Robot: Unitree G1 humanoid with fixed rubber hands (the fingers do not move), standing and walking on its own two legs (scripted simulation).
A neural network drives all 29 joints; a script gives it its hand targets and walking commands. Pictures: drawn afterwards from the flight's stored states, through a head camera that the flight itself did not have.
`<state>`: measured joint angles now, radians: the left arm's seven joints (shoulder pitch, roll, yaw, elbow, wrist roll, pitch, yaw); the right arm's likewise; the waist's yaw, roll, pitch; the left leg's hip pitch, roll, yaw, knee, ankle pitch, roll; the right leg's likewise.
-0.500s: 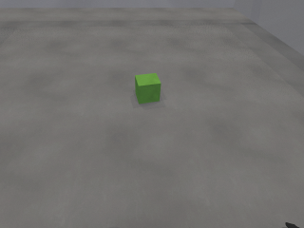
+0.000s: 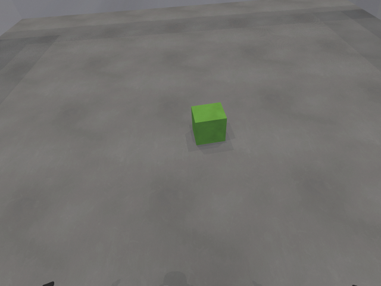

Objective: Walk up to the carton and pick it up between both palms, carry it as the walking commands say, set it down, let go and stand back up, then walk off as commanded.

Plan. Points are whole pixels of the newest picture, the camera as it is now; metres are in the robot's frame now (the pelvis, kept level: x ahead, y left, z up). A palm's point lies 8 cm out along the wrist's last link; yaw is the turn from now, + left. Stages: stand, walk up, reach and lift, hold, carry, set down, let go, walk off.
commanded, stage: walk up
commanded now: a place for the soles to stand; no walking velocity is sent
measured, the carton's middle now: (208, 123) +1.29 -0.06 -0.66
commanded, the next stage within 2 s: none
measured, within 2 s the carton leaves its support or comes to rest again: neither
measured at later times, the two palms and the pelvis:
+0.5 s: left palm (78, 204) +0.36 +0.34 -0.08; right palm (359, 234) +0.26 -0.34 -0.06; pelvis +0.22 +0.02 +0.00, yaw -2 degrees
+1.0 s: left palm (91, 170) +0.49 +0.35 -0.10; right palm (313, 147) +0.52 -0.34 -0.06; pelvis +0.42 +0.01 -0.01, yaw -1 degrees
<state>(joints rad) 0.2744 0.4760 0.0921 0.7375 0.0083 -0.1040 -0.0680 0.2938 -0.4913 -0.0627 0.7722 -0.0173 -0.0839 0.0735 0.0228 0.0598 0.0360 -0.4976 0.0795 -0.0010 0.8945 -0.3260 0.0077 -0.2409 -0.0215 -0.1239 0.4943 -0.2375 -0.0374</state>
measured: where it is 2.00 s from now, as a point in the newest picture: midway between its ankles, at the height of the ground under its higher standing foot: (209, 196)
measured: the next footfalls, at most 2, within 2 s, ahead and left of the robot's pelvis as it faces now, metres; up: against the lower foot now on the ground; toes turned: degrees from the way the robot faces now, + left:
left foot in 0.18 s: +0.24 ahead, +0.14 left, +0.00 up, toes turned +4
right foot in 0.56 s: +0.40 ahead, -0.13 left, +0.00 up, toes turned -6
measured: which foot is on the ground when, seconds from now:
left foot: up 0.00-0.16, down 0.18-0.58, up 0.60-0.90, down 0.92-1.00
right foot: down 0.00-0.20, up 0.22-0.54, down 0.56-0.92, up 0.94-1.00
